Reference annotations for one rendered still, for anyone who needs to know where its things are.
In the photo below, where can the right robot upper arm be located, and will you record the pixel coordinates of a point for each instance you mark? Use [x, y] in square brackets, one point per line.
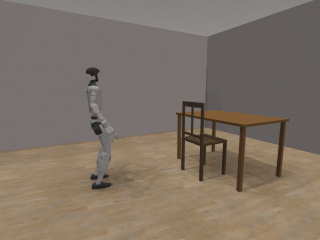
[93, 95]

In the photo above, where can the robot thigh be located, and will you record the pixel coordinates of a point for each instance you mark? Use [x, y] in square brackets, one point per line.
[104, 139]
[101, 149]

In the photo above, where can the left robot thigh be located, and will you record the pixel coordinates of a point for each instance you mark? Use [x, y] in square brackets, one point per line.
[101, 149]

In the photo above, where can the right robot thigh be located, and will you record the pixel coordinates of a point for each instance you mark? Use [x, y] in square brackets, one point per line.
[104, 139]

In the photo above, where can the table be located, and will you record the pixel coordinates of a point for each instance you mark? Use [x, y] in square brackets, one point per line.
[241, 120]

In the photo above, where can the right robot forearm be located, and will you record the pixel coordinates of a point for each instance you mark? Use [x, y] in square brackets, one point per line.
[99, 116]

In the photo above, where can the chair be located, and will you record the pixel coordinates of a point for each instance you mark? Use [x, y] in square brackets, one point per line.
[201, 139]

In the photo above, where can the right robot hand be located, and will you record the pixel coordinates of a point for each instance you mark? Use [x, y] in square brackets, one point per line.
[109, 130]

